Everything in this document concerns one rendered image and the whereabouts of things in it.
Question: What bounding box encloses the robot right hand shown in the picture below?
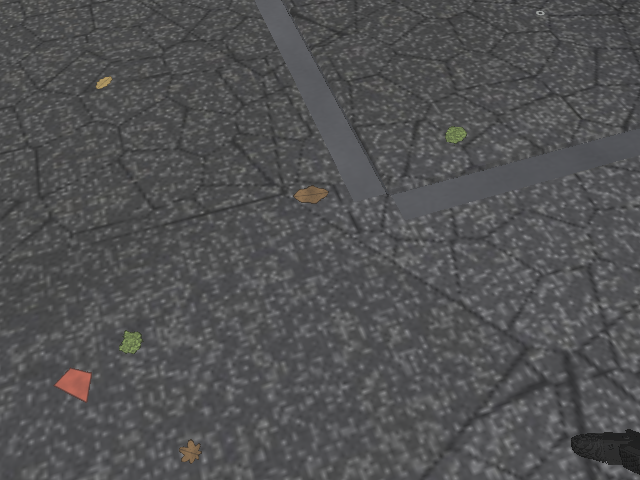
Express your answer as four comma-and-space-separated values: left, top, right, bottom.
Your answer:
571, 429, 640, 475

